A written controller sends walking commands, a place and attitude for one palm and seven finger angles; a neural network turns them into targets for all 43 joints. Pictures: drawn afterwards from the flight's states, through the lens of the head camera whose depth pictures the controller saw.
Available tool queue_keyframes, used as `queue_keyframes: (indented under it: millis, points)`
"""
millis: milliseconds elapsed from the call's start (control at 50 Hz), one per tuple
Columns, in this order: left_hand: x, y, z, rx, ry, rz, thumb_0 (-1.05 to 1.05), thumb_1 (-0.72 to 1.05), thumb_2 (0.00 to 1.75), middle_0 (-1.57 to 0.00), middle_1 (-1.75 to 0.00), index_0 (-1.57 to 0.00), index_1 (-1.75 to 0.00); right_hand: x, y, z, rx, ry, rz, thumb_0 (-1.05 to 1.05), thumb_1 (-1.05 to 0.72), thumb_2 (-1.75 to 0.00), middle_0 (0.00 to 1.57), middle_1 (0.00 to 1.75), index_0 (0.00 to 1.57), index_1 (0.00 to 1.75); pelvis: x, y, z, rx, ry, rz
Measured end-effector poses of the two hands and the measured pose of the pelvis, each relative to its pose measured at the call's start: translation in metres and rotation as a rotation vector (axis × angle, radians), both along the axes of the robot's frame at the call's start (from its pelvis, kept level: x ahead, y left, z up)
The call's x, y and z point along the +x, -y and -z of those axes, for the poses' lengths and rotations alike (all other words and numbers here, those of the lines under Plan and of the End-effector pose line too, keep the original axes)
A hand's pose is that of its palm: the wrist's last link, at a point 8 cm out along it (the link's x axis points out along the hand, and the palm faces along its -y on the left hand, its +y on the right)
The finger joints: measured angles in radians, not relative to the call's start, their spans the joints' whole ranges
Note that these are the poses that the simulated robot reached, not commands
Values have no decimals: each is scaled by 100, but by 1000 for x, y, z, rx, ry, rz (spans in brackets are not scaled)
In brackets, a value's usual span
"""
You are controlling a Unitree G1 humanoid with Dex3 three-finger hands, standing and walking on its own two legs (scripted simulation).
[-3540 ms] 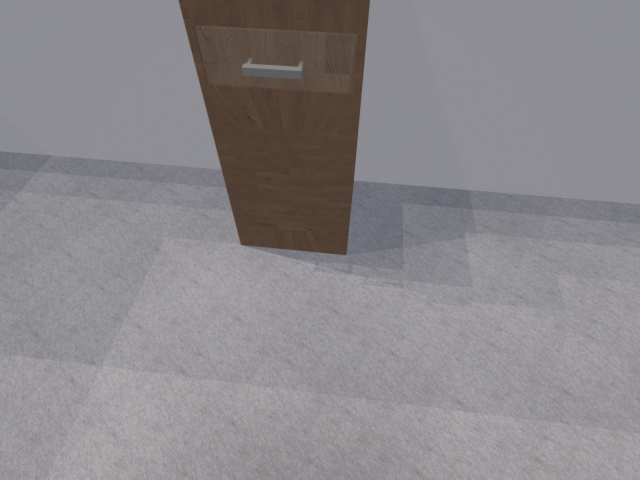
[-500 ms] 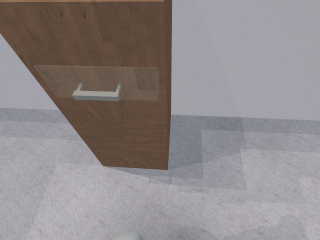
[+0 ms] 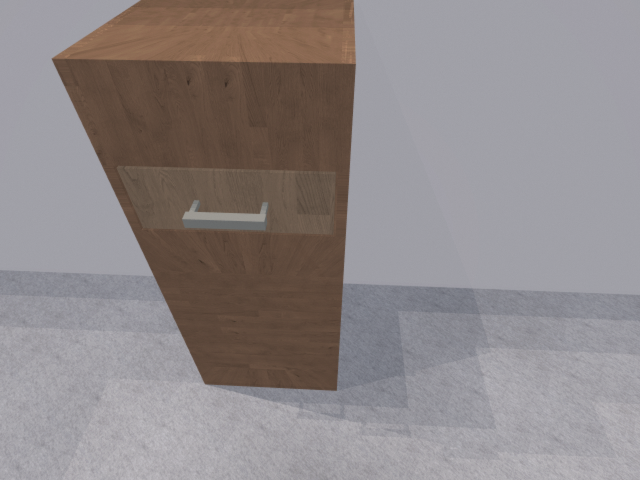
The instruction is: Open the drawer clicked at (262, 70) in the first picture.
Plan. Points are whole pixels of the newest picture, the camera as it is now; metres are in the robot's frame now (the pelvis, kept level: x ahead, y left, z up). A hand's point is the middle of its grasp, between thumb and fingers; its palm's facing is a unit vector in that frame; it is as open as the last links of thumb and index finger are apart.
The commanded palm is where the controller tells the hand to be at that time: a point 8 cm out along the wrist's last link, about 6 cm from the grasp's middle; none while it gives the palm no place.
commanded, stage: come to a stop and stand still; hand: left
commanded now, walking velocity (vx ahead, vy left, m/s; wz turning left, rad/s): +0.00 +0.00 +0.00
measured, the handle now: (227, 213) +0.56 +0.20 +0.02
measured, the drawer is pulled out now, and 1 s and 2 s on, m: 0.00 0.00 0.00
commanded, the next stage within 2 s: look again from close up in 0.44 s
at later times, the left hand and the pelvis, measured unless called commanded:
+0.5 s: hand out of the picture -0.03 +0.19 -0.16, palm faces +0.01 -0.97 -0.24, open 7.4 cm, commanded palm none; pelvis -0.03 +0.00 +0.01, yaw +0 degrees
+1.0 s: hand out of the picture +0.01 +0.15 -0.16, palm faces +0.02 -0.98 -0.21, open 7.3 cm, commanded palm none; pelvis -0.01 -0.03 +0.01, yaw +0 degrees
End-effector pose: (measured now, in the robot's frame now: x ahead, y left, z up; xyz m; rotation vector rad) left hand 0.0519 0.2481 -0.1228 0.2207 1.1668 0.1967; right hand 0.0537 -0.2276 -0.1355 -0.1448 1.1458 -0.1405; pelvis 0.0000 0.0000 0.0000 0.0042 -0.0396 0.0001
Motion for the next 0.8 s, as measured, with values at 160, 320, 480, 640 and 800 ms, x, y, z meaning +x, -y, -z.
queue_keyframes:
  millis: [160, 320, 480, 640, 800]
  points:
    - [-26, -9, 0, -5, -50, 13, 0, 90, 90, -20, -30, -20, -30, -44, 6, -2, -26, -89, 11, 0, -92, -90, 20, 30, 20, 30, -18, -8, -4, 3, -4, 6]
    - [-63, -4, 4, -20, -147, -2, 0, 90, 90, -20, -30, -20, -30, -73, 19, -4, -51, -165, 31, 0, -91, -90, 20, 30, 20, 30, -25, -6, -7, 6, -5, 4]
    - [-85, 11, 6, -36, -201, -20, 0, 90, 90, -20, -30, -20, -30, -76, 27, -3, -46, -186, 29, 0, -91, -90, 20, 30, 20, 30, -27, 3, -9, 6, -8, 0]
    - [-82, 27, 6, -50, -203, -27, 0, 90, 90, -20, -30, -20, -30, -68, 25, 0, -18, -186, 20, 0, -91, -90, 20, 30, 20, 30, -24, 12, -10, 6, -16, -3]
    - [-65, 42, 7, -64, -179, -24, 0, 90, 90, -20, -30, -20, -30, -65, 22, 2, 7, -203, 23, 0, -91, -90, 20, 30, 20, 30, -16, 20, -10, 5, -20, -4]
